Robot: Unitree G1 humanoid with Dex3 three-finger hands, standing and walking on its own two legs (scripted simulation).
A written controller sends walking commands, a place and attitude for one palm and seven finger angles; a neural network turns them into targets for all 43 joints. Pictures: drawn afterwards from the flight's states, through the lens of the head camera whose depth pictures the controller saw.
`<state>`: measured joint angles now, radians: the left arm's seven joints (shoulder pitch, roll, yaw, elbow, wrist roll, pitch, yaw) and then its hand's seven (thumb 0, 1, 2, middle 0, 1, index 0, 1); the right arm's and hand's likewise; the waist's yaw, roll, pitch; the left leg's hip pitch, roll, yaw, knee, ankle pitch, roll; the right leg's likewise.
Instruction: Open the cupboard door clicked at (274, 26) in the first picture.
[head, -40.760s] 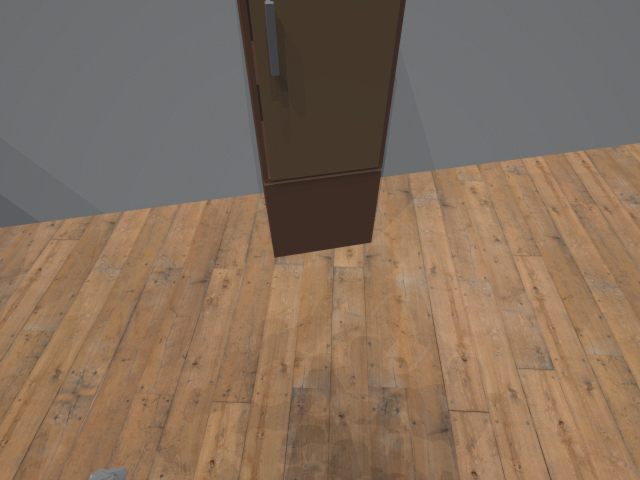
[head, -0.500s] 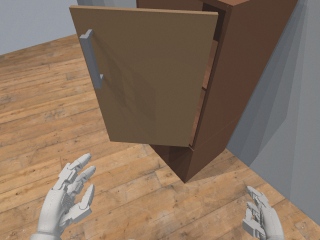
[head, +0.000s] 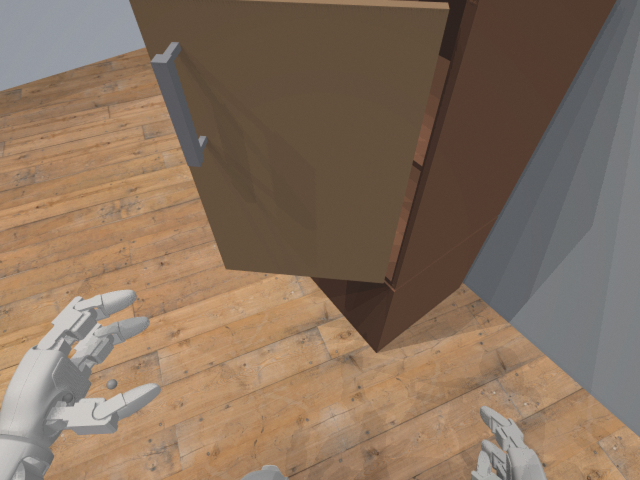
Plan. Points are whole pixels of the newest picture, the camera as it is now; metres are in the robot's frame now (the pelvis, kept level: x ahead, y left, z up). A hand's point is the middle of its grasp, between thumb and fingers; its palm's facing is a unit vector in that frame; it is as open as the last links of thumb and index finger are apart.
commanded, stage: raise the hand with hooked fingers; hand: left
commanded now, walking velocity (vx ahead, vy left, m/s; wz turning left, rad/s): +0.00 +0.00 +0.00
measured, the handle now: (185, 108) +0.56 +0.22 +0.15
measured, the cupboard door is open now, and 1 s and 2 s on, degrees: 47 47 47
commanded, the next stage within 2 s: move the hooked fingers beside the handle in 1.28 s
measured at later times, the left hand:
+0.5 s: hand (24, 329) +0.24 +0.30 +0.13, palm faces +0.00 -1.00 -0.07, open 13.7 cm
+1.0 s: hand out of the picture +0.28 +0.32 +0.17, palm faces -0.02 -1.00 -0.08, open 14.0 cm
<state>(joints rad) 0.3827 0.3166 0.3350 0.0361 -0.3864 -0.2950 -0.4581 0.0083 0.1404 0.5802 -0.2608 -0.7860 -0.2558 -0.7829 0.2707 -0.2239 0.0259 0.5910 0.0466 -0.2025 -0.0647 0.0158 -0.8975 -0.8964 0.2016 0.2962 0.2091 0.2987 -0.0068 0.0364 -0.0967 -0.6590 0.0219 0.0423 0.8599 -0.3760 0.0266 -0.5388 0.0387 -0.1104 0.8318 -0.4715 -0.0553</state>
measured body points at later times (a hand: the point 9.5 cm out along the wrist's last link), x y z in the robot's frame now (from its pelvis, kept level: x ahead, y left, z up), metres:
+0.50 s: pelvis -0.01 +0.04 +0.02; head -0.01 +0.05 +0.47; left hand +0.23 +0.36 +0.13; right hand +0.18 -0.18 -0.03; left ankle +0.03 +0.10 -0.70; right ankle -0.03 -0.07 -0.70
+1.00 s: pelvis -0.01 +0.04 +0.04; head -0.01 +0.04 +0.49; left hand +0.27 +0.38 +0.18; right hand +0.15 -0.20 -0.04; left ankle +0.03 +0.10 -0.70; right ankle -0.03 -0.07 -0.70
